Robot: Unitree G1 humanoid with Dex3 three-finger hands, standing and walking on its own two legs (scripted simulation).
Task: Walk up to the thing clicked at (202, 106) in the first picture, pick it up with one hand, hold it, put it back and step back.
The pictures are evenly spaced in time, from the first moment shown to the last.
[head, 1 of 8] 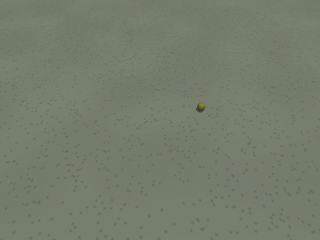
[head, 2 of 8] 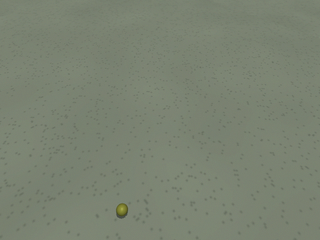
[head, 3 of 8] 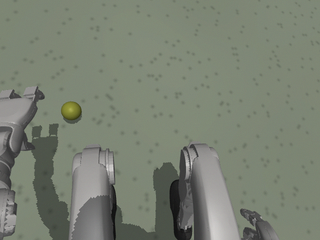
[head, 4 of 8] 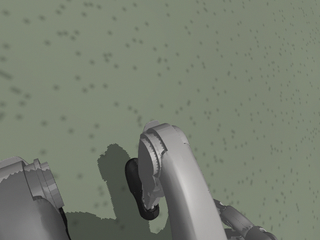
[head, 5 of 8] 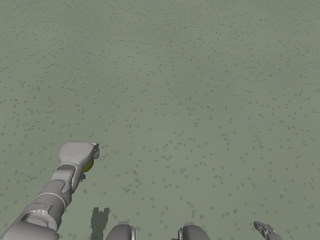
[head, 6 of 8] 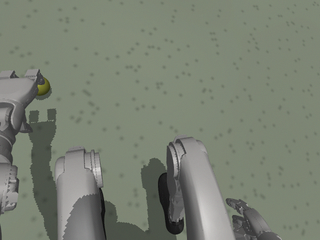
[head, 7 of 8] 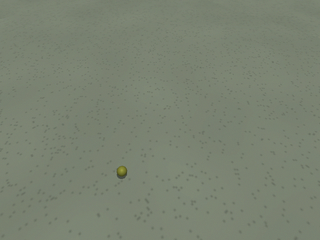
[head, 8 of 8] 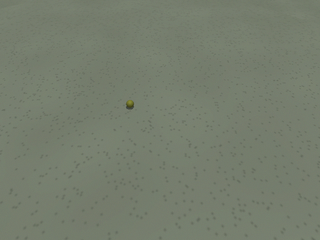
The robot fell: no
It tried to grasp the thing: yes
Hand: left
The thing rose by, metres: 0.70
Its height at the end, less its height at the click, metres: +0.00
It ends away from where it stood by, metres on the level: 0.24
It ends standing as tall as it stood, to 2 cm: yes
